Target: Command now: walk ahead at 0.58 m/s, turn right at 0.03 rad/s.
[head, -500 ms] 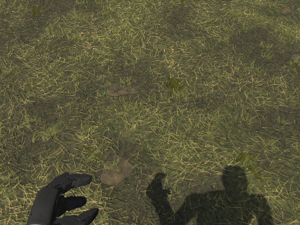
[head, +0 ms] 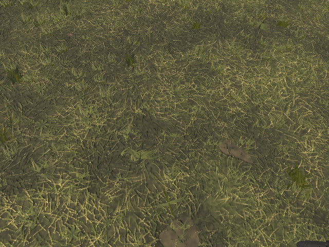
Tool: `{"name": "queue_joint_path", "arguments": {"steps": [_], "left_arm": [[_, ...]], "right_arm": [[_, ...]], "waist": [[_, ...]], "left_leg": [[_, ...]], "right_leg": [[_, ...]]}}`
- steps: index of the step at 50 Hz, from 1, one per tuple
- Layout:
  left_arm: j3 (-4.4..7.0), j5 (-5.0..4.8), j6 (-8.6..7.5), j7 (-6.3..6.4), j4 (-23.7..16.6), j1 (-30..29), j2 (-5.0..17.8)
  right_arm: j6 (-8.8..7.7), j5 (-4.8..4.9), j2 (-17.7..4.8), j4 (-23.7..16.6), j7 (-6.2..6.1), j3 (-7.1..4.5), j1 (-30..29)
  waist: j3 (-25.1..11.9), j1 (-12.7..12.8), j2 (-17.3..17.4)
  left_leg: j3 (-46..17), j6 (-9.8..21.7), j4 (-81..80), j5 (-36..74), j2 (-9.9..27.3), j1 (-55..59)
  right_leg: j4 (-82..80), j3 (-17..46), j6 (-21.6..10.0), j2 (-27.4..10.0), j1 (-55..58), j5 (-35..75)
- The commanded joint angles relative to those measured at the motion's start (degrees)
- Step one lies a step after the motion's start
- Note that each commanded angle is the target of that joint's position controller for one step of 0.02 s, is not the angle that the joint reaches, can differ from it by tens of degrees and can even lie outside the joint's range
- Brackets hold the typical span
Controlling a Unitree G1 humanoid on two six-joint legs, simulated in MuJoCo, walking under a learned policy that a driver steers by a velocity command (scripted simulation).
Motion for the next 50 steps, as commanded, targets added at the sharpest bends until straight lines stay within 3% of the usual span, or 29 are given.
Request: {"name": "queue_joint_path", "arguments": {"steps": [1, 2, 3, 4, 5, 7, 13, 18, 21, 23, 24, 25, 26, 27, 29, 32, 33, 34, 35, 36, 38, 40, 43, 44, 45, 46, 47, 48, 50], "left_arm": [[-0.19, -0.76, -1.0, -1.28, -4.05, -6.58, 4.51], [-2.16, 5.19, 0.41, -2.0, -5.2, -5.29, -4.26], [-2.03, 5.28, 0.76, -1.39, -6.85, -6.45, -4.3], [-0.55, 4.82, 0.96, -1.24, -7.81, -9.38, 1.33], [0.39, 3.71, 0.85, -1.89, -6.71, -6.13, 3.21], [1.33, 4.47, 1.21, -2.95, -3.33, -0.07, 5.11], [0.39, 3.99, 3.0, -4.75, -5.29, -5.66, 1.09], [-1.15, 4.17, 2.94, -5.84, -8.51, -13.41, -0.15], [-1.92, 3.49, 2.9, -4.67, -9.52, -12.38, -0.98], [-0.65, 2.74, 2.65, -3.25, -6.71, 0.29, 1.89], [0.89, 2.81, 1.91, -2.57, -3.74, 11.21, 4.88], [2.96, 3.47, 1.92, -1.38, -0.52, 20.43, 9.38], [5.0, 3.49, 3.14, -0.87, -1.32, 13.89, 17.42], [5.0, 3.02, 3.21, -1.24, -3.37, 14.55, 16.72], [3.86, 3.36, 2.23, 0.03, -1.12, 13.96, 12.2], [1.47, 2.44, 0.37, 0.67, -2.69, 5.62, 6.42], [1.48, 2.48, -0.14, 0.65, -3.14, 6.3, 7.47], [1.53, 2.4, -0.54, 0.55, -3.07, 6.12, 7.37], [0.83, -0.84, -2.12, 1.07, -6.23, 2.66, 3.82], [1.21, -1.37, -2.19, 1.75, -6.23, 1.19, 5.83], [2.28, -0.96, -0.45, 3.15, -5.51, 3.11, 8.28], [2.44, -0.15, 1.32, 3.9, -3.49, 8.07, 7.75], [2.12, -0.03, 2.17, 4.42, -4.83, 4.93, 5.1], [1.88, 0.06, 2.23, 4.31, -6.2, 2.16, 4.19], [0.3, 1.37, 2.44, 3.85, -7.67, 3.42, -0.65], [-1.2, 2.14, 2.55, 3.1, -8.6, 14.97, -5.27], [-0.33, 0.34, 2.81, 1.74, -8.48, 20.99, 2.54], [0.84, -0.03, 3.85, 1.66, -8.1, 13.5, 7.03], [1.02, 0.73, 5.74, 2.79, -10.04, 4.07, 7.18]], "right_arm": [[-1.82, -0.17, -5.76, 2.74, -0.14, -2.22, 14.63], [-2.13, -5.59, -8.17, 4.02, 0.36, -1.56, 24.24], [-2.45, -5.98, -15.6, 1.5, -0.73, -3.54, 19.98], [-2.73, -5.49, -13.4, 0.93, -1.84, -3.32, 16.41], [-3.24, -4.32, -10.03, 0.51, -1.78, -2.06, 10.77], [-4.71, -2.85, -7.03, 0.33, -1.58, -1.15, 7.27], [-6.89, -3.45, -6.29, 5.13, -1.36, -1.89, 14.04], [-7.44, -3.7, -6.41, 8.77, -1.82, -2.39, 15.82], [-6.65, -3.45, -8.4, 10.64, -1.8, -2.67, 16.05], [-4.96, -3.78, -11.98, 10.82, -1.88, -3.44, 15.35], [-4.4, -3.29, -13.23, 10.0, -1.54, -3.71, 13.81], [-4.84, -3.74, -10.83, 9.63, -1.05, -2.89, 13.36], [-6.19, -2.54, -2.4, 3.72, 0.37, -0.96, 12.45], [-7.61, -3.21, -5.69, 0.98, 0.21, -0.64, 5.16], [-9.18, -2.83, -5.06, 0.53, -0.08, 0.13, 2.97], [-6.23, -4.92, -4.61, 2.53, -0.24, 0.45, 6.35], [-5.12, -4.62, -3.92, 1.44, -0.11, 0.73, 8.11], [-4.57, -4.39, -4.07, 0.86, -0.14, 0.89, 6.36], [-7.27, -1.43, -5.42, -2.39, -1.28, -0.4, -0.46], [-8.16, -1.48, -4.15, -3.6, -1.7, 0.13, -4.36], [-9.35, -2.5, -1.25, -5.05, -1.6, 0.96, -8.93], [-9.72, -1.33, -2.21, -5.63, -0.91, 0.02, -9.89], [-9.14, -0.55, -6.49, -5.03, -1.3, -2.37, -3.82], [-9.0, -1.12, -7.04, -3.41, -1.66, -3.0, 3.13], [-8.54, -1.98, -7.7, -1.9, -1.97, -2.92, 10.96], [-7.83, -4.66, -8.7, -3.25, -1.72, -2.12, 11.22], [-7.16, -3.21, -10.08, -2.47, -1.36, -3.08, 8.26], [-6.31, -2.91, -6.24, -5.55, -2.1, -2.61, 1.83], [-4.4, -2.89, -1.96, -5.72, -2.47, -0.39, -2.58]], "waist": [[-4.17, -10.37, -1.0], [-6.02, -13.69, 16.24], [-0.2, -12.92, 18.77], [2.54, -11.8, 10.57], [2.57, -7.22, 10.05], [-0.3, -4.0, 9.86], [4.61, -5.19, 6.1], [8.95, -6.71, 5.21], [6.03, -4.78, 5.62], [-2.8, 2.01, 8.41], [-8.67, 7.15, 7.74], [-13.18, 10.42, 3.2], [-13.4, 2.48, -17.59], [-17.07, 5.35, -5.28], [-5.8, 1.44, 3.81], [0.79, -5.32, 6.95], [-0.24, -6.64, 2.94], [0.77, -6.67, 3.58], [0.93, -5.35, 4.83], [1.56, -5.41, 4.67], [-1.35, -2.29, 3.06], [-4.78, 0.03, -0.89], [-7.79, -4.2, -5.41], [-11.71, -8.51, -5.26], [-20.0, -10.21, -0.58], [-28.13, -3.98, 16.08], [-34.02, -1.21, 19.48], [-26.66, -3.25, 11.94], [-12.57, -3.74, 4.15]], "left_leg": [[2.97, 3.1, -12.03, 0.17, -2.6, 27.62], [-16.27, 5.22, -27.0, -21.93, 10.71, 37.21], [-32.53, 8.79, -32.92, -30.36, 21.69, 32.82], [-28.85, 8.54, -32.39, -27.98, 20.74, 27.51], [-21.8, 5.98, -32.04, -20.29, 17.24, 25.19], [-10.27, 3.55, -32.99, -9.11, 12.89, 23.84], [2.65, 4.2, -34.61, -0.93, 13.39, 23.96], [12.27, 3.54, -36.33, 8.29, 12.47, 26.51], [17.75, 2.63, -27.15, 49.47, 11.78, 30.46], [17.92, 2.77, -7.75, 78.36, 13.28, 32.12], [16.78, 2.98, 8.03, 76.21, 13.26, 25.04], [16.01, 0.98, 26.89, 55.94, 10.1, 10.85], [11.19, -3.96, 51.13, -3.9, -5.38, -18.5], [-2.85, -2.77, 54.76, -2.25, -4.76, -25.3], [-4.56, -1.47, 45.73, 2.21, 1.27, -24.19], [-3.92, -3.67, 35.85, 0.7, 4.32, -12.92], [-2.75, -5.15, 32.86, -1.42, 3.66, -11.18], [-1.65, -6.1, 28.64, -0.53, 3.57, -10.07], [-4.33, -6.54, 22.72, 2.58, 0.88, -11.08], [-3.17, -6.93, 14.3, 5.4, -0.76, -10.82], [-0.56, -6.81, -3.38, 18.42, -6.52, -4.68], [-0.05, -6.32, -11.08, 30.33, -10.76, 3.97], [-5.06, -4.74, -15.01, 32.95, -9.31, 13.18], [-4.53, -3.94, -17.87, 38.55, -7.53, 21.0], [-12.2, -0.12, -11.86, 47.09, 3.72, 35.25], [-32.42, 9.73, -7.08, 72.33, 21.22, 47.28], [-46.72, 17.52, -9.94, 47.09, 28.76, 46.25], [-39.01, 16.31, -14.56, 27.49, 21.63, 37.33], [-24.98, 11.21, -18.85, 17.94, 11.69, 18.05]], "right_leg": [[-5.63, 13.78, -6.48, -9.38, -16.81, -25.21], [18.48, 3.79, -1.1, 1.54, -27.27, -26.84], [29.65, 10.58, -0.33, 7.05, -41.34, -22.64], [34.22, 18.03, -0.47, 3.11, -41.49, -14.09], [34.46, 18.49, 0.17, 2.23, -38.49, -7.81], [37.59, 13.89, 2.82, 0.84, -31.95, -1.7], [41.29, 11.35, 2.44, -2.65, -37.88, 5.16], [28.36, 3.86, -2.5, -4.47, -34.23, 5.02], [21.23, -3.0, -7.84, 0.6, -23.24, -1.24], [22.47, -5.13, -10.92, 6.84, -9.04, -10.32], [19.67, -3.02, -12.49, 9.37, 5.84, -11.92], [15.35, 6.23, -13.59, 7.13, 23.1, -16.77], [-0.11, 43.83, -22.72, -8.68, 35.7, -33.25], [-6.89, 55.94, -22.92, -11.65, 37.7, -30.63], [-8.45, 46.88, -19.05, -10.71, 23.38, -17.28], [-6.48, 29.81, -15.7, -2.9, 4.56, 15.24], [-6.46, 29.76, -17.65, -3.91, 1.64, 27.03], [-6.69, 27.79, -17.23, -2.63, -0.95, 34.31], [-7.62, 29.6, -16.78, -1.03, -2.09, 29.85], [-6.64, 27.35, -15.3, 1.22, -3.09, 28.25], [-3.05, 24.54, -10.52, 5.68, -3.37, 27.15], [-0.77, 27.66, -5.99, 6.42, -2.77, 21.0], [10.61, 31.86, -1.72, 7.27, 0.17, 17.68], [19.78, 29.65, 0.72, 9.19, 0.53, 18.22], [36.55, 25.99, 3.0, 11.29, -4.19, -5.68], [55.63, 24.58, 4.61, 16.13, -15.76, -40.69], [67.07, 24.54, 5.67, 8.92, -19.04, -31.35], [67.16, 20.95, 6.88, 5.22, -20.31, -24.28], [62.2, 16.1, 7.42, 4.09, -19.04, -18.12]]}}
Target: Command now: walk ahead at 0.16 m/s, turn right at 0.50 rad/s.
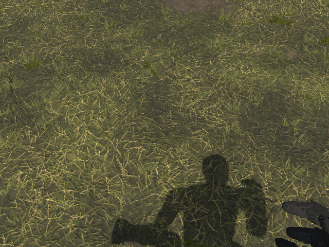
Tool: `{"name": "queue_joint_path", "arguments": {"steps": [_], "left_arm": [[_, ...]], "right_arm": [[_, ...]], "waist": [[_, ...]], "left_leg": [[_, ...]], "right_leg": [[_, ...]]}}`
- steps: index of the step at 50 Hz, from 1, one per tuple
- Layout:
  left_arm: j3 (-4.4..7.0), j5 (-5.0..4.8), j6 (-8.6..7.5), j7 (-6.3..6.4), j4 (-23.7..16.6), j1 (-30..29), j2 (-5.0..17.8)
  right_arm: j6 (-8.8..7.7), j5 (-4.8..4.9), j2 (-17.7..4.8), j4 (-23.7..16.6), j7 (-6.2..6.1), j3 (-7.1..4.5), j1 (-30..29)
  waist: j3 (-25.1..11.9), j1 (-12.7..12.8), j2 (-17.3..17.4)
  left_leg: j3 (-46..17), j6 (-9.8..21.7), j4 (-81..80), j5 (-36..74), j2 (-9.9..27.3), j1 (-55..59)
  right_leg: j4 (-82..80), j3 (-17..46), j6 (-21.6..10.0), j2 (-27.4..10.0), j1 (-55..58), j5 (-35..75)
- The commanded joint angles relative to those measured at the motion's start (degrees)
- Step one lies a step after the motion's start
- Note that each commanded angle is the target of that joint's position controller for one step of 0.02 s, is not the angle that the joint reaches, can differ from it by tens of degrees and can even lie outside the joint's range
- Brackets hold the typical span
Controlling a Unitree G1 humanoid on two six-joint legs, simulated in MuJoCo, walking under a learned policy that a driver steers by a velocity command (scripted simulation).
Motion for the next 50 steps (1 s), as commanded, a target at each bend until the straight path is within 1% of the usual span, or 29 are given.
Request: {"name": "queue_joint_path", "arguments": {"steps": [1, 2, 4, 5, 6, 8, 11, 12, 13, 14, 15, 16, 18, 22, 24, 27, 30, 31, 32, 33, 34, 35, 36, 37, 40, 43, 46, 48, 50], "left_arm": [[0.94, 0.6, 1.36, 0.37, -5.35, 2.49, 5.72], [-0.14, 1.1, 0.99, 0.28, -5.37, 2.41, 2.68], [-2.01, 2.55, -0.55, 0.37, -4.47, 3.22, -2.1], [-2.31, 3.16, -1.13, 0.4, -4.49, 1.87, -2.38], [-2.07, 2.92, -1.26, 0.41, -3.93, 1.36, -1.3], [-1.15, 2.07, -0.58, 0.36, -3.57, 0.28, 1.9], [-0.37, 2.11, -0.19, -0.15, -4.16, -1.82, 2.71], [0.13, 2.39, -0.31, -0.06, -4.4, -1.43, 3.7], [1.15, 3.65, -0.4, 0.26, -4.02, 1.1, 7.25], [1.74, 4.77, -0.42, 0.32, -3.38, 1.87, 8.54], [1.42, 5.48, -1.1, 0.42, -4.42, -2.61, 7.33], [0.31, 5.11, -1.85, 0.89, -5.95, -7.32, 3.62], [-0.36, 3.12, -2.78, 1.3, -6.85, -12.92, 0.84], [0.45, 2.78, -2.03, 1.78, -5.09, -9.17, 2.08], [1.47, 2.76, -1.44, 1.75, -4.35, -7.36, 4.34], [2.97, 2.03, -1.36, 1.02, -3.43, -6.09, 7.49], [3.35, -0.02, -2.28, 0.02, -2.62, -6.94, 6.75], [3.11, 0.01, -2.73, -0.53, -1.17, -4.03, 4.79], [2.62, 1.97, -3.15, -0.86, -2.54, -3.34, 2.67], [1.34, 3.66, -3.58, -0.49, -7.15, -9.61, 0.18], [2.2, 3.07, -3.6, -0.17, -6.69, -13.37, 3.71], [2.16, 2.04, -3.6, 0.23, -6.66, -14.07, 3.27], [2.34, 2.18, -3.44, 0.86, -5.28, -11.9, 3.28], [2.67, 2.69, -3.23, 1.34, -4.79, -10.64, 4.18], [2.31, 2.41, -3.14, 0.65, -2.16, -6.17, 2.86], [0.98, 2.08, -2.51, 0.17, -0.62, -5.18, 0.93], [0.11, 1.75, -2.24, -0.63, -0.37, -4.78, 0.03], [0.31, 1.28, -2.3, -1.04, -1.1, -5.37, 1.47], [0.99, 0.94, -2.58, -1.17, -2.31, -5.46, 3.85]], "right_arm": [[1.48, -0.02, -5.2, -3.03, -0.3, -1.01, 2.74], [1.26, -0.23, -5.6, -1.63, 0.17, -1.19, 3.48], [0.7, 0.33, -4.72, 0.19, 1.43, -1.11, 3.14], [0.84, 1.0, -5.91, 0.76, 1.77, -1.73, 3.74], [1.22, 1.49, -7.49, 1.24, 1.91, -2.44, 4.74], [2.31, 2.17, -10.88, 0.88, 2.01, -3.66, 5.65], [3.84, 3.44, -11.29, 0.1, 1.39, -4.11, 4.81], [4.02, 3.72, -10.43, 0.53, 1.14, -4.0, 6.21], [4.0, 3.71, -8.8, -0.29, 1.0, -3.74, 6.44], [3.73, 4.27, -7.78, -1.74, 0.86, -3.69, 5.37], [3.51, 3.65, -9.22, -1.19, 0.8, -4.54, 8.35], [4.06, 3.5, -10.98, 0.65, 0.67, -5.5, 11.8], [5.88, 3.12, -10.19, 3.07, 0.05, -5.83, 16.71], [6.83, 3.43, -5.53, -0.78, 1.2, -3.87, 10.72], [6.65, 3.23, -4.15, -2.7, 2.38, -2.95, 8.34], [6.71, 3.33, -6.28, -3.71, 3.37, -3.43, 8.93], [7.76, 3.3, -7.62, -3.07, 3.13, -4.68, 12.5], [7.83, 2.97, -9.63, -1.95, 2.25, -5.8, 15.85], [7.53, 2.86, -17.99, -2.31, 0.99, -8.26, 19.73], [6.29, 0.52, -22.05, -4.2, 1.22, -8.46, 18.06], [5.02, 0.13, -17.68, -4.38, 1.98, -7.47, 18.08], [4.31, 0.77, -16.2, -3.65, 1.65, -6.8, 16.28], [4.46, 2.3, -14.5, -3.82, 1.04, -6.46, 12.57], [5.04, 3.25, -13.04, -4.63, 0.38, -5.86, 8.92], [6.05, 2.08, -11.73, -5.85, -0.79, -5.09, 5.69], [5.79, 1.58, -9.53, -4.76, -0.95, -3.91, 6.21], [5.28, 0.0, -5.26, -2.66, 0.03, -1.75, 5.68], [4.77, -0.41, -5.95, -1.13, 0.93, -1.6, 5.56], [4.84, 0.34, -8.91, -0.46, 0.81, -2.46, 4.65]], "waist": [[-11.57, -1.58, 3.7], [-9.72, -1.13, 4.38], [-11.67, 0.16, 5.9], [-13.04, -0.47, 6.99], [-14.41, -1.13, 8.01], [-14.8, -1.56, 8.27], [-9.8, -0.19, 7.9], [-9.12, 0.29, 7.24], [-9.65, 0.91, 1.6], [-8.94, 0.96, -9.54], [-8.93, -1.02, -12.94], [-9.21, -3.41, -9.5], [-8.36, -5.56, -6.89], [-7.91, -2.19, -5.6], [-9.36, -0.65, -6.38], [-10.52, -0.74, -7.91], [-10.62, -3.88, -7.21], [-11.7, -5.04, -2.69], [-12.09, -5.56, 13.42], [-16.57, -5.8, 23.7], [-18.69, -9.35, 12.85], [-15.59, -7.33, 9.94], [-13.01, -4.77, 5.46], [-11.85, -3.14, 5.93], [-13.71, -1.26, 6.86], [-15.35, -2.89, 7.12], [-14.11, -3.76, 8.88], [-10.61, -4.4, 9.72], [-7.15, -3.66, 9.43]], "left_leg": [[-20.31, 11.26, -11.12, 0.38, 16.14, 17.03], [-16.61, 10.6, -12.46, 3.96, 13.56, 12.06], [-12.61, 10.78, -12.24, 17.06, 10.92, 10.09], [-13.2, 11.52, -11.66, 20.2, 10.86, 12.01], [-14.79, 12.31, -11.06, 18.68, 11.59, 13.9], [-19.53, 12.73, -12.25, 2.66, 12.98, 13.98], [-23.19, 9.25, -14.76, -21.74, 10.71, 4.84], [-22.53, 6.87, -13.54, -26.65, 8.83, 0.65], [-17.83, 3.38, -7.83, -30.19, 5.84, -6.78], [-6.78, 0.59, 6.66, -31.07, -0.55, -11.47], [-2.72, -2.15, 23.32, -30.2, 0.0, -10.46], [-3.55, -3.57, 31.78, -28.04, 1.73, -9.02], [-2.21, -5.86, 40.86, -22.95, 3.19, -10.23], [1.11, -8.1, 33.15, -16.54, 7.13, -11.54], [2.61, -7.5, 25.29, -17.64, 7.89, -7.21], [6.0, -5.2, 16.91, -18.81, 6.69, 0.0], [7.78, -1.34, 4.18, -12.24, 4.44, 9.22], [5.52, 1.09, -1.63, -4.67, 3.18, 17.4], [-12.63, 7.13, -4.81, 21.92, 14.33, 30.64], [-33.82, 20.5, -6.44, 28.36, 25.41, 33.67], [-30.08, 20.84, -8.21, 22.03, 24.58, 33.46], [-25.69, 17.6, -8.05, 16.52, 21.31, 30.21], [-21.64, 14.09, -7.78, 11.74, 17.83, 26.98], [-19.74, 12.28, -7.79, 9.95, 16.17, 23.54], [-16.26, 11.29, -7.28, 10.39, 13.3, 19.54], [-13.31, 10.88, -5.89, 10.24, 13.11, 18.61], [-12.06, 11.24, -7.14, 3.21, 13.58, 13.77], [-12.35, 11.46, -8.09, -3.7, 14.29, 11.12], [-12.49, 10.95, -6.53, -5.36, 14.35, 11.67]], "right_leg": [[1.36, -2.28, 1.64, -6.16, -9.69, 4.44], [-5.54, -3.34, 0.82, -6.2, -5.92, 3.6], [-21.85, -6.16, 0.23, -6.85, 1.43, 1.26], [-27.56, -6.67, 0.19, -6.99, 3.19, 2.97], [-31.03, -6.37, 0.19, -6.56, 4.4, 6.61], [-35.9, -5.62, -0.92, -5.23, 6.46, 10.65], [-46.97, -6.17, -4.69, -4.32, 12.92, 16.52], [-50.42, -4.8, -6.61, -6.4, 17.14, 16.44], [-53.1, 2.14, -10.43, -14.56, 21.98, 11.89], [-59.98, 12.33, -16.17, -24.97, 19.24, 11.76], [-62.29, 16.82, -19.63, -31.02, 15.13, 20.55], [-61.21, 11.98, -18.37, -28.74, 13.03, 26.23], [-59.32, 2.49, -14.85, -23.86, 13.18, 33.11], [-58.18, -5.98, -15.25, -22.19, 17.44, 36.8], [-56.81, -8.08, -15.49, -23.54, 18.44, 39.13], [-55.01, -9.93, -14.79, -26.3, 17.67, 42.63], [-48.02, -13.82, -10.19, -26.64, 15.25, 39.57], [-40.41, -17.42, -6.51, -23.75, 10.81, 34.4], [-22.27, -21.73, -0.46, -16.96, -6.28, 14.09], [-9.16, -12.98, 2.45, -7.93, -21.43, -8.71], [-3.69, -5.55, 1.41, -8.92, -22.44, -7.45], [-4.19, -4.17, -0.17, -9.21, -22.22, -2.47], [-7.58, -3.74, -0.47, -10.14, -21.87, 2.75], [-11.0, -3.57, -0.3, -10.27, -20.05, 6.72], [-15.81, -5.38, 1.26, -7.63, -13.96, 13.25], [-23.9, -6.61, 2.23, -9.23, -8.11, 15.54], [-31.33, -7.19, 1.37, -11.68, 0.64, 15.88], [-35.19, -8.48, -0.01, -11.11, 3.86, 15.0], [-41.13, -10.47, -1.87, -9.5, 3.75, 15.59]]}}
Over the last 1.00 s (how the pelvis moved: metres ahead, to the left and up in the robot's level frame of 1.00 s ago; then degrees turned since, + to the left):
0.59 -0.22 -0.02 -51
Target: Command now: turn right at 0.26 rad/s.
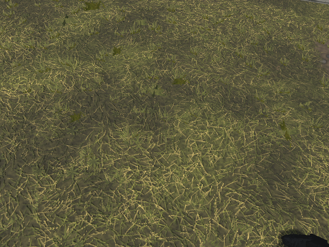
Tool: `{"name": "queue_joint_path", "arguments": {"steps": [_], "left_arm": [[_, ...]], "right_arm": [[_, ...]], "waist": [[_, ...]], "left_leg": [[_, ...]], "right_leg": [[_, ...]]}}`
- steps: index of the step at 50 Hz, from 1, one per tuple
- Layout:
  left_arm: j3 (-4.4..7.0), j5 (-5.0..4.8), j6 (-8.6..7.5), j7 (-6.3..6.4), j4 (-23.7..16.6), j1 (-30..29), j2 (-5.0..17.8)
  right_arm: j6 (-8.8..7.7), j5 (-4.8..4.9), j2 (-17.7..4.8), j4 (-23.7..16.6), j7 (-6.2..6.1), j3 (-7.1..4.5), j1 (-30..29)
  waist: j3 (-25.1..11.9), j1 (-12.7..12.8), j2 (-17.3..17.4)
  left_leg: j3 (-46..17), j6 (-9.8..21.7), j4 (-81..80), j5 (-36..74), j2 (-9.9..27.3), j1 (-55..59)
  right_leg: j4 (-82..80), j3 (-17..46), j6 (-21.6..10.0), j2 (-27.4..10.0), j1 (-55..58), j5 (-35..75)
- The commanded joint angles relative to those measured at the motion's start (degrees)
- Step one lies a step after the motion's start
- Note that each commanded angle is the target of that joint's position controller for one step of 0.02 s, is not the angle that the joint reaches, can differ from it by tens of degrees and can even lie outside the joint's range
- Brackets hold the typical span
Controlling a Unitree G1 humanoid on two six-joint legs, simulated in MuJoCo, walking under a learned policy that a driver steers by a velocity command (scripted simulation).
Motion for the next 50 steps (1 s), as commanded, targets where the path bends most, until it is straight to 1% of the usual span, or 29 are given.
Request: {"name": "queue_joint_path", "arguments": {"steps": [1, 2, 3, 4, 6, 7, 8, 10, 13, 16, 17, 18, 19, 20, 21, 23, 24, 28, 34, 38, 40, 41, 42, 43, 44, 45, 46, 48, 50], "left_arm": [[1.65, -0.29, -1.4, -0.29, -6.59, -4.26, 7.76], [1.94, -0.03, -1.54, -0.27, -7.28, -4.16, 9.17], [2.68, 0.03, -1.69, -0.13, -7.94, -4.05, 12.13], [3.3, -0.75, -1.68, -0.03, -7.3, -2.84, 12.81], [3.4, 0.3, -1.78, 0.35, -7.02, 2.17, 11.72], [3.52, 0.9, -2.31, 0.56, -6.89, 4.69, 11.57], [3.84, 0.61, -2.68, 0.89, -7.11, 3.75, 11.97], [4.19, -1.28, -1.73, 1.85, -8.26, -1.04, 10.99], [4.81, -1.42, 1.42, 2.62, -9.59, -3.01, 10.81], [4.96, -2.41, 2.15, 2.23, -10.92, -5.3, 10.76], [4.45, -2.37, 2.09, 2.19, -10.87, -3.89, 8.82], [3.33, -1.48, 1.98, 1.78, -10.72, 0.14, 4.01], [4.46, -0.88, 0.81, 1.72, -11.72, 0.17, 7.96], [5.7, -0.75, 0.6, 1.59, -10.41, 0.27, 12.25], [6.12, -0.83, 1.0, 1.57, -8.82, 1.06, 13.03], [5.5, -0.7, 1.87, 1.47, -7.62, 2.53, 10.28], [5.08, -0.88, 1.92, 1.2, -8.31, 1.39, 9.39], [3.36, -1.25, 1.71, 0.32, -12.11, -5.15, 6.77], [2.43, -0.9, 2.11, -1.33, -13.85, -7.41, 5.17], [2.82, -1.29, 3.49, -2.22, -14.02, -8.06, 5.34], [2.93, -0.86, 3.99, -2.43, -14.58, -8.08, 4.9], [3.26, -0.49, 3.96, -2.2, -13.68, -5.06, 5.15], [4.22, 0.06, 3.76, -1.32, -12.1, -0.34, 8.29], [4.47, 0.35, 2.96, 0.09, -11.39, 5.71, 11.85], [4.39, 0.3, 1.52, 0.41, -10.05, 6.91, 14.11], [3.71, -0.33, 0.3, 0.03, -9.18, 10.31, 10.51], [3.49, -0.94, -1.04, -0.14, -7.6, 8.98, 10.01], [2.7, -0.42, -3.1, 0.13, -7.27, 2.85, 8.87], [2.13, 0.85, -5.16, 0.36, -6.96, 1.47, 7.0]], "right_arm": [[-0.63, 0.66, -10.89, -1.11, -0.22, -3.18, 1.93], [-0.69, 0.99, -11.13, -0.66, -0.65, -3.5, 3.43], [-0.93, 0.29, -10.62, -1.14, -1.11, -3.71, 5.38], [-0.98, -0.36, -9.03, -2.06, -1.46, -3.55, 4.18], [-0.94, 0.62, -6.83, -4.16, -1.86, -3.49, -2.77], [-0.83, 1.0, -6.3, -4.72, -1.74, -3.52, -4.14], [-0.81, 1.39, -6.15, -4.39, -1.46, -3.74, -2.84], [-1.09, 1.53, -4.83, -3.83, -1.04, -3.48, -2.4], [-1.88, 2.34, -2.79, -2.48, 0.23, -3.11, -1.36], [-2.14, 2.64, -4.99, 0.73, 0.96, -4.37, 6.48], [-1.89, 2.4, -7.67, 1.7, 0.55, -5.42, 8.81], [-1.19, 0.91, -13.37, 0.53, -0.15, -6.51, 7.76], [-1.69, -2.0, -13.91, -0.65, 0.37, -6.38, 4.69], [-2.33, -1.93, -10.67, -2.2, 0.04, -5.46, 0.59], [-2.62, -1.02, -8.1, -2.52, -0.45, -4.73, -2.52], [-2.66, 0.52, -7.05, -2.7, -1.75, -4.18, -3.73], [-2.57, 0.4, -7.02, -2.41, -2.24, -3.97, -2.22], [-1.52, -0.19, -9.09, -0.37, -2.86, -4.54, 5.0], [-0.9, 0.54, -12.46, 0.66, -1.58, -5.98, 4.42], [-1.19, 2.14, -13.47, 1.69, -0.08, -6.78, 3.39], [-1.43, 3.48, -13.97, 2.73, 0.48, -6.86, 4.33], [-1.41, 4.37, -13.5, 3.34, 0.62, -6.52, 3.65], [-1.79, 4.17, -11.16, 4.69, 0.92, -5.46, 5.95], [-2.46, 0.52, -5.18, 2.44, 1.35, -2.71, 4.03], [-2.69, 0.83, -6.6, 2.24, 1.72, -2.77, 6.39], [-2.81, 3.19, -11.14, 2.66, 2.0, -4.3, 2.94], [-2.94, 4.6, -11.56, 1.63, 2.3, -4.6, 0.05], [-3.0, 3.76, -11.97, 2.95, 1.82, -5.09, 0.93], [-3.23, 3.86, -10.75, 4.68, 1.71, -5.19, 4.58]], "waist": [[-0.53, -2.35, 8.69], [-0.32, -2.8, 6.18], [-0.99, -5.04, -0.15], [-1.76, -5.34, -7.62], [-2.18, -0.59, -14.36], [-3.75, 1.33, -13.73], [-5.24, 0.18, -9.89], [-6.24, -1.81, -6.13], [-8.06, -1.49, -8.14], [-8.62, -4.43, -9.11], [-8.58, -4.26, -6.0], [-8.1, -1.37, 10.71], [-4.53, -0.51, 16.15], [-2.06, 0.81, 10.5], [-0.55, 1.63, 6.95], [0.03, 1.19, 6.84], [0.01, 0.17, 7.1], [-0.94, -4.47, 7.59], [-2.02, -4.84, 7.85], [-3.06, -3.98, 8.93], [-4.14, -3.12, 8.83], [-5.14, -0.68, 7.64], [-7.91, 1.07, 2.62], [-13.7, 2.28, -10.51], [-17.61, 2.02, -14.79], [-14.56, 5.74, -7.33], [-8.33, 5.41, -8.24], [-0.77, 2.5, -8.74], [1.17, 0.28, -7.81]], "left_leg": [[-9.53, 7.54, -7.57, 8.86, 15.37, 1.44], [-8.51, 5.63, -4.94, 7.43, 13.93, 2.78], [-4.88, 3.06, -0.09, 3.46, 9.69, 2.06], [2.21, -0.51, 5.4, 0.29, 3.65, 0.74], [2.94, -3.62, 18.31, -14.02, -2.37, -9.92], [-0.58, -4.05, 27.48, -22.88, -2.09, -14.88], [-2.99, -4.26, 31.85, -22.37, -0.75, -16.91], [-3.19, -4.97, 22.39, -16.26, 1.27, -16.3], [-0.38, -6.26, 8.89, -9.44, -1.1, -7.01], [1.18, -5.22, -9.03, 1.38, -1.34, 5.55], [-2.26, -3.38, -12.77, 4.11, 4.12, 13.57], [-19.84, 3.51, -15.92, 2.31, 19.91, 19.27], [-30.3, 9.76, -18.48, 5.42, 28.85, 10.7], [-24.66, 10.2, -18.37, 5.87, 26.95, 7.95], [-17.0, 7.85, -17.39, 5.31, 22.28, 6.26], [-7.74, 6.0, -15.89, 10.44, 17.95, 7.47], [-4.41, 6.47, -15.88, 13.79, 17.17, 7.7], [-0.36, 9.5, -15.71, 20.57, 19.62, 16.12], [7.16, 10.04, -14.48, 26.79, 23.07, 17.99], [12.45, 7.64, -10.68, 31.62, 23.99, 17.09], [11.92, 6.39, -6.53, 34.46, 24.13, 16.2], [13.22, 4.47, -2.18, 34.21, 22.76, 13.9], [15.67, 0.8, 5.15, 30.23, 19.45, 7.02], [16.98, -3.45, 18.83, -6.88, 14.49, -10.43], [11.79, -5.78, 30.85, -24.19, 9.98, -22.22], [6.11, -5.04, 36.15, -21.76, 11.3, -26.49], [4.89, -3.39, 36.61, -17.27, 11.89, -30.38], [2.02, -3.06, 34.73, -6.44, 12.29, -31.21], [0.06, -3.49, 35.98, 3.06, 11.56, -30.58]], "right_leg": [[-8.63, -1.67, -2.71, 0.94, 4.3, 4.23], [-10.68, 1.05, -4.0, -0.27, 4.26, 13.0], [-10.38, 6.96, -6.24, -3.31, 5.03, 26.2], [-14.18, 14.51, -10.6, -6.32, 3.89, 24.78], [-21.57, 30.69, -19.0, -13.67, 10.91, 24.2], [-22.52, 33.74, -20.79, -15.28, 15.54, 26.01], [-20.96, 32.04, -19.79, -14.43, 17.91, 26.63], [-19.32, 26.02, -14.76, -9.77, 18.37, 23.82], [-18.85, 24.48, -12.52, -5.47, 14.56, 20.26], [-17.79, 25.91, -10.26, -3.1, 8.18, 11.21], [-14.16, 23.75, -7.43, -0.16, 0.82, 0.62], [1.88, 13.34, -3.48, 8.4, -11.79, -15.89], [12.84, 11.73, -1.49, 6.49, -16.99, -19.0], [20.38, 10.65, -0.62, 3.12, -15.62, -14.63], [23.27, 9.26, 0.08, 2.33, -15.13, -9.98], [29.09, 7.16, 1.69, 1.03, -16.68, -3.55], [30.39, 5.23, 2.44, 0.34, -17.03, -1.79], [23.11, 1.83, 4.72, -2.49, -20.71, -0.66], [11.94, -1.91, 3.44, -4.32, -14.48, -1.52], [2.67, -6.04, 0.34, -2.5, -5.61, -2.96], [-5.8, -6.02, -2.25, 0.0, 0.81, -4.68], [-14.5, -5.96, -4.32, 1.69, 7.5, 1.16], [-21.3, -2.58, -6.74, 1.28, 20.15, 16.06], [-18.15, 14.51, -11.17, -12.37, 37.98, 35.53], [-21.14, 26.03, -23.56, -24.48, 37.64, 16.76], [-25.12, 25.0, -22.96, -21.87, 35.23, -6.42], [-28.04, 21.59, -19.27, -19.14, 31.68, -22.56], [-32.43, 16.44, -15.02, -16.39, 24.2, -23.72], [-35.35, 10.49, -12.49, -15.08, 22.25, -18.1]]}}
Over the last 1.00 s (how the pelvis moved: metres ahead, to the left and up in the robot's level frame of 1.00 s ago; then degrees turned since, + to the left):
0.08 0.06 0.02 33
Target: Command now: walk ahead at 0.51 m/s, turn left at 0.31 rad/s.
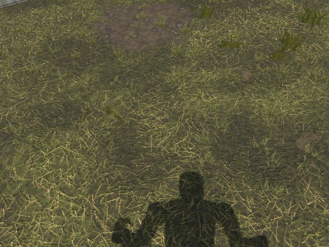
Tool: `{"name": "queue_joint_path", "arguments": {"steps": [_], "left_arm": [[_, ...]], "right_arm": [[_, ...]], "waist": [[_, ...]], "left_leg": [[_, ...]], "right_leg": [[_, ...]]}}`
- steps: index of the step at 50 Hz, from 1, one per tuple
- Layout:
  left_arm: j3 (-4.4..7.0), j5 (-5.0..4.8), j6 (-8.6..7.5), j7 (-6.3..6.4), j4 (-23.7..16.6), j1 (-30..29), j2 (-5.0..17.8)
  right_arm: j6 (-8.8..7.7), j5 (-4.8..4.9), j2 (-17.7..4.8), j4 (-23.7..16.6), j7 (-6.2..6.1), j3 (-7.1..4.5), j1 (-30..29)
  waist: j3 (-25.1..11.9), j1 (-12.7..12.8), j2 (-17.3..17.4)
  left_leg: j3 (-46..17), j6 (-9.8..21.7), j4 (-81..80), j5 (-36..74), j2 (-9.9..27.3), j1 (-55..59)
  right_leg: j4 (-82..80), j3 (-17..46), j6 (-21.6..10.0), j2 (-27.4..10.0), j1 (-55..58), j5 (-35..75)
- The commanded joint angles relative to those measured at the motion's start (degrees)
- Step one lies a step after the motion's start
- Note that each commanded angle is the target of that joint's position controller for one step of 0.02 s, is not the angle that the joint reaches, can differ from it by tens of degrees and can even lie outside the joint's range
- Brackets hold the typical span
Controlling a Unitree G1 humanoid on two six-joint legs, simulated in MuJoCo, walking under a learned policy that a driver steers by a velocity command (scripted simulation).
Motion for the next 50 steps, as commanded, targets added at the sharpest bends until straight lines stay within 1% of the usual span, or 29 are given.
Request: {"name": "queue_joint_path", "arguments": {"steps": [1, 3, 4, 8, 15, 16, 18, 20, 21, 22, 23, 24, 26, 27, 29, 30, 33, 34, 36, 38, 40, 42, 43, 44, 45, 46, 47, 48, 50], "left_arm": [[2.66, 1.17, -3.81, 0.63, -1.08, 2.63, 7.88], [2.63, 1.46, -4.74, 0.63, 0.06, 3.91, 7.09], [2.36, 3.83, -3.84, -0.15, 2.11, 6.51, 8.47], [2.28, 3.25, -4.21, -0.02, 3.93, 8.25, 7.76], [2.36, 3.52, -4.52, 1.12, 8.86, 12.65, 7.59], [2.36, 3.59, -4.21, 1.13, 9.66, 13.29, 7.83], [2.44, 3.33, -3.43, 1.18, 10.18, 12.0, 9.75], [3.23, 3.3, -1.83, 1.17, 10.02, 10.65, 14.03], [3.6, 2.36, -1.36, 0.53, 9.06, 9.13, 15.8], [2.69, 2.68, -1.81, -0.09, 8.52, 8.71, 12.84], [0.88, 1.85, -3.16, -1.17, 2.24, 7.12, 4.45], [0.54, 2.58, -4.58, -0.95, -1.01, -1.02, 7.45], [-0.22, 2.26, -6.15, -0.63, -0.87, -1.48, 6.94], [-0.5, 3.26, -5.73, -0.53, -0.8, -1.21, 6.49], [-0.82, 4.66, -3.34, -0.8, 1.6, 2.32, 6.15], [-1.18, 4.57, -2.36, -1.11, 0.74, 3.7, 5.44], [-1.83, 3.67, -1.68, -1.48, -1.28, -3.35, 4.76], [-1.17, 0.37, -4.59, -0.42, -4.22, -11.21, 4.86], [-2.25, 0.83, -7.07, -1.01, -5.18, -15.97, 1.74], [-1.63, 0.87, -8.22, -2.03, -5.72, -18.63, 2.21], [-0.32, 1.09, -8.11, -2.24, -5.31, -15.46, 4.6], [1.4, 1.19, -8.03, -1.67, -2.39, -4.05, 7.95], [2.06, 1.29, -8.19, -1.33, 0.26, 6.48, 9.05], [1.77, 2.79, -8.04, -1.09, 2.63, 13.76, 11.56], [0.7, 4.72, -7.95, -1.99, 3.63, 13.77, 9.01], [1.28, 2.8, -6.99, -2.06, 1.08, 7.93, 7.83], [0.72, 1.43, -6.03, -1.64, -0.42, 1.41, 5.67], [-0.62, 0.81, -5.05, -1.38, -0.47, -3.86, 3.19], [-1.02, 1.97, -4.17, -1.31, 0.65, -6.58, 3.73]], "right_arm": [[-1.64, 0.42, -4.73, -4.39, -0.33, -1.36, -3.69], [-1.58, 0.62, -3.39, -3.94, -0.62, -1.18, -2.89], [0.36, -5.91, -1.96, -2.38, 1.6, -0.67, -2.16], [1.74, -3.85, -1.53, -3.5, 3.83, -0.74, -5.37], [1.43, -4.04, -0.4, -6.79, 5.1, 0.96, -14.86], [1.41, -3.83, 0.13, -7.54, 5.0, 1.37, -15.97], [1.46, -3.09, 0.44, -7.82, 3.98, 1.73, -13.42], [1.16, -2.09, -2.68, -5.13, 2.63, 0.33, -0.71], [0.31, -2.16, -5.75, -2.23, 1.85, -1.29, 9.85], [0.27, -2.89, -10.28, 1.0, 0.64, -3.31, 17.66], [1.24, -2.89, -17.5, 0.21, 0.37, -4.96, 11.23], [1.19, -2.78, -16.73, -1.48, 0.88, -4.81, 11.87], [0.11, -3.23, -12.37, 0.74, -0.35, -3.66, 11.77], [-0.72, -3.2, -10.2, 0.4, -0.89, -2.88, 9.07], [-2.1, -2.26, -5.8, -0.7, -1.05, -0.98, 4.18], [-2.78, -2.16, -6.52, -1.14, -1.19, -0.82, 4.65], [-4.08, -2.08, -6.53, 0.09, -0.87, -0.44, 6.89], [-4.57, 1.18, -1.59, -1.82, -2.38, 0.43, 6.03], [-3.49, 0.47, -4.51, -0.51, -4.19, 0.29, 8.79], [-2.44, -0.92, -5.7, 1.88, -4.97, 0.11, 14.14], [-2.24, -1.33, -4.59, 2.69, -5.18, 0.4, 14.39], [-2.19, -1.81, -5.81, 1.19, -5.35, -0.33, 9.61], [-2.15, -2.01, -5.56, -0.63, -4.78, -0.22, 3.62], [-1.89, -4.03, 0.56, -2.56, -3.92, 1.44, 5.81], [-1.61, -0.67, 2.99, 1.0, -2.77, 2.37, 24.02], [-0.82, 0.02, -3.49, 2.94, -2.13, 1.54, 22.31], [-0.18, -0.14, -6.38, 0.17, -2.13, 0.71, 12.9], [0.49, -1.31, -6.56, -1.63, -2.64, 0.54, 6.05], [2.15, -1.71, -4.07, -2.68, -3.0, 0.72, 5.94]], "waist": [[0.67, 3.14, -9.79], [1.69, 2.8, -8.07], [2.66, 2.11, -3.21], [6.35, 1.98, -7.34], [11.61, 3.69, -5.6], [11.89, 3.83, -5.52], [8.01, 1.2, -6.38], [-0.99, -5.71, -8.71], [-6.86, -10.56, -7.25], [-10.48, -12.63, -1.63], [-10.11, -4.66, 17.0], [-12.4, -7.12, 4.55], [-3.01, -3.07, -3.89], [-1.27, -0.73, -5.48], [2.08, 3.05, -6.01], [1.49, 4.23, -2.5], [4.8, 2.93, -3.96], [4.01, -0.12, -5.05], [1.29, -3.02, -2.71], [-1.05, -5.71, 0.77], [-2.84, -3.24, 4.82], [-6.91, 4.11, 7.3], [-9.83, 11.13, 6.54], [-18.96, 10.04, -7.28], [-32.41, 3.13, -18.09], [-31.59, 5.13, -9.68], [-21.83, 4.71, -4.05], [-12.69, 2.67, 3.24], [-4.87, -0.95, -1.16]], "left_leg": [[-6.64, -0.2, 3.58, 11.9, 1.76, -18.62], [-7.64, -0.83, 3.49, 16.45, 1.87, -20.88], [-4.32, -1.13, 3.69, 15.91, -0.35, -17.42], [-4.05, -0.76, 2.71, 20.55, 0.59, -22.54], [3.42, 5.98, -10.88, 16.03, 2.93, -24.29], [5.19, 7.44, -13.34, 13.79, 2.47, -23.09], [10.48, 11.08, -18.16, 8.67, -2.23, -11.58], [12.69, 13.99, -17.73, 0.23, -9.13, 4.95], [10.33, 15.34, -21.57, -0.26, -11.93, 20.44], [-0.4, 16.24, -27.05, -6.46, -9.46, 36.78], [-37.69, 24.78, -43.31, -23.15, 5.02, 47.8], [-48.99, 24.45, -49.7, -18.33, 8.38, 49.19], [-40.01, 20.94, -50.45, -5.31, 7.74, 36.47], [-34.0, 19.47, -49.9, -2.02, 4.78, 29.74], [-22.84, 17.36, -49.19, 11.46, -0.87, 20.47], [-23.47, 19.05, -50.3, 20.69, 0.29, 17.57], [-13.89, 15.56, -49.8, 53.77, -3.1, 14.84], [-14.0, 13.83, -48.06, 50.84, -3.57, 15.73], [-10.7, 9.86, -46.8, 49.4, -6.09, 18.35], [-12.53, 7.11, -46.94, 44.84, -4.45, 20.83], [-14.27, 4.75, -42.58, 44.53, -4.04, 24.67], [-14.71, 2.63, -31.5, 52.44, -3.91, 26.56], [-13.08, 0.98, -18.68, 50.27, -5.85, 23.4], [-11.16, -1.93, 7.43, 5.22, -12.03, 11.74], [-21.11, -3.26, 23.58, -20.52, -17.2, 1.07], [-22.13, -2.97, 26.29, -14.18, -12.45, -0.36], [-17.87, -2.82, 23.56, -10.48, -9.73, -2.01], [-13.56, -2.77, 18.8, -7.52, -7.47, -1.39], [-10.24, -2.59, 9.85, -3.92, -4.53, 4.33]], "right_leg": [[-20.04, 13.94, -6.01, -15.71, 12.14, -16.2], [-20.64, 8.88, -4.81, -15.15, 12.75, -11.57], [-21.45, 4.51, -2.67, -13.95, 8.36, -10.26], [-22.36, 0.32, -2.85, -15.32, 8.18, -10.66], [-23.38, -9.77, -2.75, -16.63, 20.11, -0.04], [-21.91, -11.58, -2.74, -16.54, 22.11, 7.41], [-13.7, -15.48, -1.99, -15.8, 23.3, 43.23], [5.83, -15.25, -2.38, -17.18, 23.19, 72.9], [21.96, -13.82, -2.35, -17.0, 15.65, 69.64], [41.04, -12.49, -0.19, -12.73, 0.97, 44.67], [63.3, -6.21, 4.69, 2.74, -27.8, -9.79], [66.32, 7.56, 4.16, 2.22, -34.6, -6.88], [58.66, 9.2, 2.59, -3.59, -33.23, -2.05], [54.14, 9.75, 2.77, -5.45, -29.72, -2.2], [49.27, 9.39, 3.64, -7.49, -23.85, -1.27], [46.83, 7.87, 5.09, -6.99, -22.99, -2.01], [33.81, 2.79, 6.19, -5.22, -21.83, 4.39], [27.35, 4.41, 6.53, -3.55, -23.81, 9.17], [8.96, 1.05, 5.64, 1.23, -19.52, 22.41], [1.71, 0.54, 4.06, 5.17, -13.09, 35.62], [-0.61, 2.87, 2.01, 6.98, -8.18, 37.13], [0.02, 3.25, 1.26, 7.53, 1.56, 35.28], [-3.73, 4.22, 0.17, 4.18, 11.55, 41.75], [5.61, 16.26, -5.01, -10.56, 29.55, 67.34], [6.65, 43.56, -19.14, -25.64, 43.92, 68.97], [2.2, 43.86, -20.06, -23.88, 38.01, 52.44], [-1.31, 37.26, -17.9, -20.4, 26.64, 37.02], [-5.62, 31.42, -14.7, -16.33, 12.75, 25.76], [-10.63, 25.16, -11.96, -10.83, -4.14, 17.71]]}}
Over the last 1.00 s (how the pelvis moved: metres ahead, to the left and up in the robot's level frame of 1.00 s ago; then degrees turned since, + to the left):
0.01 -0.04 0.01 -41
